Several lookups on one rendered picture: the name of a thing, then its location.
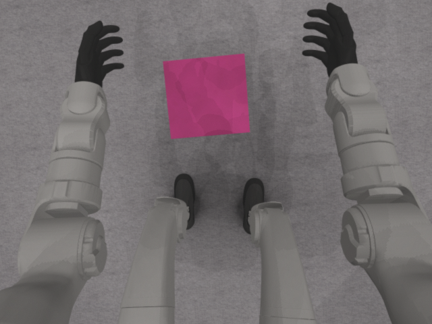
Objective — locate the left robot upper arm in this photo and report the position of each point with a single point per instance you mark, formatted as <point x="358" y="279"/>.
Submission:
<point x="57" y="257"/>

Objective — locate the robot right forearm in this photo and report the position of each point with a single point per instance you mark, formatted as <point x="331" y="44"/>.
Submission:
<point x="371" y="171"/>

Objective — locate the left robot hand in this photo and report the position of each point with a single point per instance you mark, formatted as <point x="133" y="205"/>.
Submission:
<point x="89" y="64"/>

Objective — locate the right robot hand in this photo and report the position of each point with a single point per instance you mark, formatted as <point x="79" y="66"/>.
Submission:
<point x="339" y="45"/>

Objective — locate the carton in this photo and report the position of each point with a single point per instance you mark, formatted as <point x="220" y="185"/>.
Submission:
<point x="207" y="96"/>

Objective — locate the right robot foot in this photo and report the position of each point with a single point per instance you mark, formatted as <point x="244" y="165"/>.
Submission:
<point x="253" y="195"/>

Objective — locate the right robot upper arm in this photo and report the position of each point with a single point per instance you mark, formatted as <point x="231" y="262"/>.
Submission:
<point x="392" y="242"/>

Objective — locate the right robot shin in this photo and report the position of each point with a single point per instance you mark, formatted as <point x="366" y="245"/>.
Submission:
<point x="261" y="206"/>

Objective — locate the robot left forearm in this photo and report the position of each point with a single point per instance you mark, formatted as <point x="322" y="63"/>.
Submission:
<point x="72" y="186"/>

